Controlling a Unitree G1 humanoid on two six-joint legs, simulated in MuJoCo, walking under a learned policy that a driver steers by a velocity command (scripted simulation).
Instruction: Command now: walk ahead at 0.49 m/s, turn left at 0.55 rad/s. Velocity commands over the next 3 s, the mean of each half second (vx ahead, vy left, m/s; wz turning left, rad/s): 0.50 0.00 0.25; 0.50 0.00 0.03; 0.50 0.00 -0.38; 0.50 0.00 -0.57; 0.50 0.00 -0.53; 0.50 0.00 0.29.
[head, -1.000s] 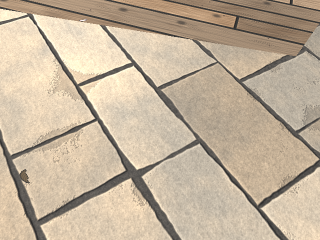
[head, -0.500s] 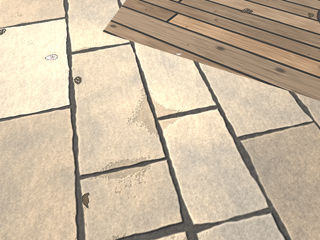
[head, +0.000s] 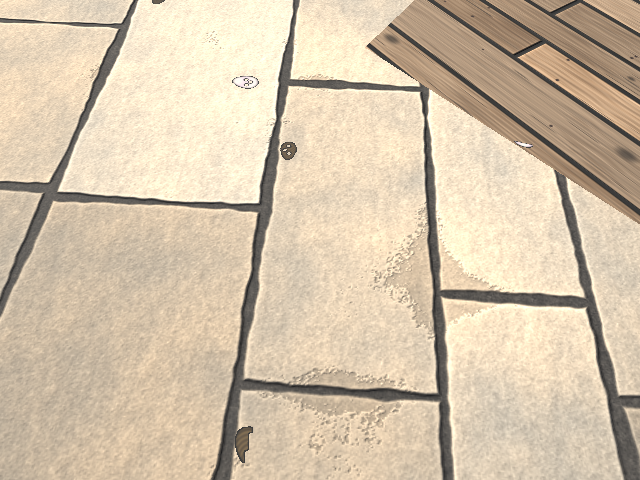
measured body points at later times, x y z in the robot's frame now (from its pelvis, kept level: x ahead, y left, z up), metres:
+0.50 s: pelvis +0.29 -0.07 +0.01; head +0.32 -0.08 +0.45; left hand +0.37 +0.21 -0.10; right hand +0.42 -0.33 -0.11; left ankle +0.23 +0.07 -0.65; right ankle +0.33 -0.15 -0.74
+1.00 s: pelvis +0.57 +0.02 +0.00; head +0.59 +0.03 +0.45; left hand +0.60 +0.30 -0.13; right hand +0.74 -0.23 -0.09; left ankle +0.61 +0.11 -0.74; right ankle +0.49 -0.14 -0.65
